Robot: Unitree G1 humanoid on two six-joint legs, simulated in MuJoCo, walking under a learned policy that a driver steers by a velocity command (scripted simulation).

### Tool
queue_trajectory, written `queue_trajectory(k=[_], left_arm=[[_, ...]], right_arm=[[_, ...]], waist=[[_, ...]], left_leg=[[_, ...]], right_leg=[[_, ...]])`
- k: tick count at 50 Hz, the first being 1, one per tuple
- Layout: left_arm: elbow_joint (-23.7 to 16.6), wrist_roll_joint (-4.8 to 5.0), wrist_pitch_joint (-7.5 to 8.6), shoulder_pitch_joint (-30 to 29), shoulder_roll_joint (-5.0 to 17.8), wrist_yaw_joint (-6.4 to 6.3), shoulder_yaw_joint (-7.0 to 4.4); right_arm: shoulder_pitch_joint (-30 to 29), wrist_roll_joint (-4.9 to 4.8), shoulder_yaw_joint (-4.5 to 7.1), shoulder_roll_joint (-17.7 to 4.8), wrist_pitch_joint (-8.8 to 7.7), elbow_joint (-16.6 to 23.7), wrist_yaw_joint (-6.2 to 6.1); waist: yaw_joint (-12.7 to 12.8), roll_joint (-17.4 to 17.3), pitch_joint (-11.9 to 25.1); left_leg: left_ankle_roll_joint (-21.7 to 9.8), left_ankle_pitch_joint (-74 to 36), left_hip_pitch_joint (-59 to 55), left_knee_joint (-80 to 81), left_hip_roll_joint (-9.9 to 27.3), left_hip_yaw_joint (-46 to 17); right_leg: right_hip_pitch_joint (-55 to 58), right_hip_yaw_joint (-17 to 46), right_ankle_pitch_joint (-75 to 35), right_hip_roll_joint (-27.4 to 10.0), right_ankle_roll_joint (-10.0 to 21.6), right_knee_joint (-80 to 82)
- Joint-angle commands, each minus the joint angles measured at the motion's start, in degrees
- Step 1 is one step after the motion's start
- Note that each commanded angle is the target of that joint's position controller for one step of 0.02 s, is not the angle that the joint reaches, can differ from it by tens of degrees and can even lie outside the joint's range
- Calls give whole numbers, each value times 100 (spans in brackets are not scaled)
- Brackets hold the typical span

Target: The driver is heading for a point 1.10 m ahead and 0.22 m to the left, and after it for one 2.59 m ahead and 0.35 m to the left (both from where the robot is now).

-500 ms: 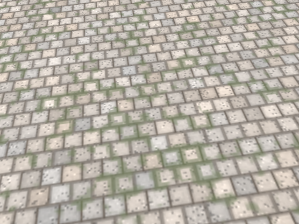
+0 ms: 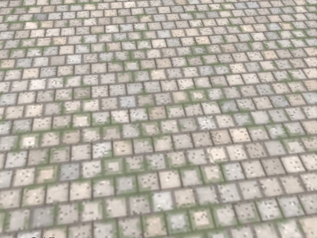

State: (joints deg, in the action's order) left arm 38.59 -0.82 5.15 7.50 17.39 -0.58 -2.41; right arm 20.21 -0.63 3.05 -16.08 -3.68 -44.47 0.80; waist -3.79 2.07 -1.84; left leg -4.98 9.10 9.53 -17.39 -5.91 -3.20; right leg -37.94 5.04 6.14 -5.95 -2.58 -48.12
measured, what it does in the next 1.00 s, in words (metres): walks ahead, turning left: right foot, then left foot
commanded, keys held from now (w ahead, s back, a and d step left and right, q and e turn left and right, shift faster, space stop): w+q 0.72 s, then w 0.10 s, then w+e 0.18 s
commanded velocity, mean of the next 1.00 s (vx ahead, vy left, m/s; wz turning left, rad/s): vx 0.50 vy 0.00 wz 0.45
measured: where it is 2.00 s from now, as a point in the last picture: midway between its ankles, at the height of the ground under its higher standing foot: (94, 122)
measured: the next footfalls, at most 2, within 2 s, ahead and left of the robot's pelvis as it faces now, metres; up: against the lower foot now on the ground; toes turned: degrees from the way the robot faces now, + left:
right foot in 0.20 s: +0.29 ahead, -0.15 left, +0.00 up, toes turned +11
left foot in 0.70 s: +0.48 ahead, +0.19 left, +0.00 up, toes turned +28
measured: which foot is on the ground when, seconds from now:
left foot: down 0.00-0.22, up 0.24-0.68, down 0.70-1.00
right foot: up 0.00-0.18, down 0.20-0.72, up 0.74-1.00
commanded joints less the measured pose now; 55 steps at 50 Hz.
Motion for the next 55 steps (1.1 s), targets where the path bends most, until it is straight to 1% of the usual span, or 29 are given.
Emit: queue_trajectory(k=[1, 4, 6, 8, 9, 10, 11, 12, 13, 14, 15, 17, 21, 26, 30, 33, 34, 35, 36, 37, 38, 39, 40, 41, 42, 44, 47, 51, 55], left_arm=[[-398, 25, 103, -388, 212, 41, -28], [-521, 117, 168, -859, 303, 125, -49], [-559, 140, 208, -911, 457, 164, -115], [-505, 157, 250, -609, 591, 173, -191], [-380, 145, 268, -135, 697, 144, -268], [-297, 54, 293, 586, 933, 97, -358], [-205, -44, 243, 1319, 1422, 49, -486], [-25, 46, 160, 1579, 1319, 114, -487], [-114, 73, 137, 1284, 805, 111, -354], [-135, 63, 102, 1011, 589, 98, -284], [-112, 40, 83, 741, 449, 101, -229], [-38, 6, 95, 480, 343, 90, -198], [175, 41, 176, 501, 561, 76, -299], [382, 84, 102, 608, 820, 34, -362], [573, 202, -3, 882, 1043, 30, -434], [601, 291, -110, 877, 1296, 0, -517], [591, 320, -155, 824, 1330, -12, -524], [563, 287, -160, 878, 1166, -35, -456], [369, 11, -122, 1158, 547, -16, -254], [127, 22, 62, 1284, 333, 49, -100], [95, 256, 183, 684, 911, 120, -242], [27, 354, 247, 461, 889, 146, -218], [93, 245, 259, 419, 792, 93, -196], [156, 131, 218, 482, 818, 61, -227], [243, 129, 143, 678, 797, 79, -230], [389, 122, 7, 875, 629, 87, -198], [300, 123, -90, 454, 461, 70, -143], [213, 190, -31, -58, 311, 170, -86], [-21, 233, -6, -585, 234, 302, -42]], right_arm=[[-222, -63, 272, -1043, -58, 428, -107], [127, -117, 288, -1079, 20, 335, -140], [210, -118, 290, -1053, 74, 323, -164], [128, -93, 306, -1048, 126, 354, -176], [84, -78, 264, -912, 142, 383, -169], [44, -24, 151, -609, 124, 471, -142], [504, -28, 16, -174, 69, 638, -139], [773, -149, 10, -374, 20, 753, -141], [400, -204, 154, -892, 49, 668, -153], [-56, -151, 192, -977, 89, 742, -149], [-248, -96, 201, -903, 119, 795, -137], [-304, -108, 212, -702, 200, 859, -77], [-602, -64, 144, -415, 286, 1043, -39], [-1355, -62, 67, -292, 202, 1231, 125], [-1904, -83, 74, -349, 202, 1494, 245], [-1600, -32, 217, -624, 254, 1543, 259], [-929, -34, 346, -828, 281, 1390, 233], [79, -63, 541, -1165, 327, 1113, 148], [552, -117, 667, -1722, 369, 1004, 21], [329, -100, 597, -1877, 254, 1253, 62], [277, -57, 438, -1309, 162, 1217, 117], [114, -27, 369, -1116, 99, 1131, 120], [-270, -15, 314, -968, 65, 1125, 115], [-573, 32, 245, -773, 39, 1153, 103], [-732, 92, 204, -695, 19, 1180, 85], [-744, 92, 194, -694, -66, 1059, 62], [-541, 106, 205, -775, -143, 805, 5], [-440, 133, 184, -804, -162, 595, -51], [-153, 98, 219, -887, -132, 303, -67]], waist=[[80, -539, -1], [-89, -588, 19], [-35, -669, 78], [189, -855, 171], [445, -854, 385], [801, -607, 1028], [834, 645, 1939], [742, 1716, 2134], [848, 886, 1340], [846, 474, 796], [718, 303, 453], [495, 532, 125], [450, 310, -6], [698, 130, -135], [807, 112, -316], [464, 307, 41], [44, 267, 422], [-443, 77, 941], [-312, -1204, 1385], [1, -1795, 2405], [-329, -933, 2043], [-206, -810, 1257], [55, -318, 803], [260, -403, 598], [415, -565, 563], [494, -546, 547], [372, -453, 210], [125, -477, -40], [-120, -401, -328]], left_leg=[[-809, -538, 661, 689, 1207, -990], [-755, -251, 376, 392, 1336, -1305], [-657, -98, 9, 57, 1454, -1655], [-529, -243, -136, -355, 1495, -1906], [-387, -427, -26, -786, 1286, -1835], [-189, -258, 412, -1956, 962, -1539], [217, 1316, 2108, -3899, 214, -711], [339, 2591, 3359, -5128, 290, -521], [389, 2098, 3700, -5619, 610, -670], [427, 1616, 3677, -5644, 790, -484], [468, 1262, 3506, -5433, 944, -422], [505, 901, 3098, -5083, 1179, -346], [629, 368, 3194, -4420, 1260, -233], [530, -925, 2917, -2808, 1183, 103], [290, -706, 2806, -2104, 1079, 383], [-58, 137, 1961, -1911, 613, 821], [-236, 110, 1044, -1690, 347, 971], [-459, -169, -533, -1480, 189, 838], [-1022, -98, -2371, -1368, 1464, -1274], [-1987, 1217, -3303, -259, 2553, -4429], [-1632, 1448, -3018, 98, 2492, -3980], [-1402, 1122, -2237, 105, 2311, -3119], [-1193, 476, -1371, 98, 2060, -2464], [-1086, -275, -763, 159, 1859, -1981], [-1051, -704, -381, 295, 1766, -1701], [-1100, -1396, -66, 514, 1720, -1221], [-984, -1717, -39, 774, 1640, -594], [-627, -1344, -164, 978, 1466, 116], [-564, -1354, -850, 1003, 1765, 375]], right_leg=[[713, -150, -1043, 276, -118, 1111], [954, -85, -1143, 455, -119, 1665], [1114, 22, -818, 506, -37, 2001], [1586, -37, -320, 534, 137, 2195], [2298, -122, -252, 518, 302, 2433], [3555, 332, -116, -67, 626, 2312], [5652, 2163, 379, -1383, 1308, 2327], [5998, 3979, 1696, -1995, 1757, 2878], [5360, 3381, 2182, -1737, 1539, 3054], [4683, 2454, 1685, -1470, 1340, 3104], [4078, 1836, 1062, -1200, 1263, 3259], [3330, 1009, 393, -895, 1184, 3583], [3166, 165, -550, -930, 1366, 3916], [3402, -793, -965, -816, 1196, 3938], [3927, -1133, -1243, -1009, 1044, 3780], [4250, -1467, -3629, -1021, 874, 2745], [4104, -1638, -4283, -899, 769, 1784], [3304, -1760, -3897, -680, 570, 431], [1232, -1763, -3, -134, 257, -1612], [-214, -502, 2908, 805, 110, -3036], [-767, 62, 2454, 443, 188, -3207], [-862, -82, 1972, 216, 299, -2872], [-579, -122, 1539, -48, 300, -2391], [-196, -103, 1261, -215, 270, -1979], [151, -98, 1066, -309, 239, -1870], [357, -205, 823, -324, 117, -1635], [-66, -204, -43, -341, -7, -909], [50, -281, -1440, -111, 93, 479], [-165, -306, -1549, 96, 267, 1271]])
Velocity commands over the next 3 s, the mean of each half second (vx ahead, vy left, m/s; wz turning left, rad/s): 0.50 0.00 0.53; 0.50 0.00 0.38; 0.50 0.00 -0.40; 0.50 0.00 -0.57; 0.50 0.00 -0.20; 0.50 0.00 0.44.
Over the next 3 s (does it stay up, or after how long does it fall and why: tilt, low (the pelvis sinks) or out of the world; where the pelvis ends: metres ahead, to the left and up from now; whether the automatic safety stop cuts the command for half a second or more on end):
stays up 1.62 0.25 0.00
